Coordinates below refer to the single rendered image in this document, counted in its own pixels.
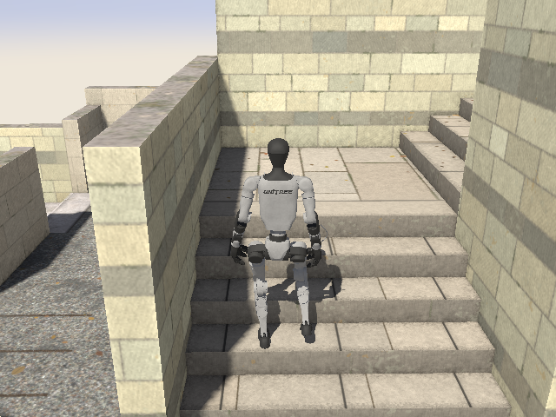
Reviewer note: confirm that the right robot forearm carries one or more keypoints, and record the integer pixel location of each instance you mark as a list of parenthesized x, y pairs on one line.
[(314, 234)]

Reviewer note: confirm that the robot left upper arm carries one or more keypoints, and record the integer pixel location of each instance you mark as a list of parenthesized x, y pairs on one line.
[(250, 185)]

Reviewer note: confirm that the robot left hand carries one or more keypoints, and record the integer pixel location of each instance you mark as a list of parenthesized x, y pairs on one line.
[(238, 251)]

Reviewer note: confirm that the left robot forearm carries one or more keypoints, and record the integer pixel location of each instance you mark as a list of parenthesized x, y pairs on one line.
[(238, 232)]

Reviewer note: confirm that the robot head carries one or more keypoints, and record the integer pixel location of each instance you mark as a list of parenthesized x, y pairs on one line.
[(278, 153)]

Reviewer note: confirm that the robot right upper arm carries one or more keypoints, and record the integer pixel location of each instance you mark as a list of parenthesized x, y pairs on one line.
[(305, 184)]

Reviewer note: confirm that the robot right hand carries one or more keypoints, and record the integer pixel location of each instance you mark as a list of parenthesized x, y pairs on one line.
[(316, 254)]

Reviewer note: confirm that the humanoid robot torso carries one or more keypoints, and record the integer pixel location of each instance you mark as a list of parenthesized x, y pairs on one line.
[(278, 207)]

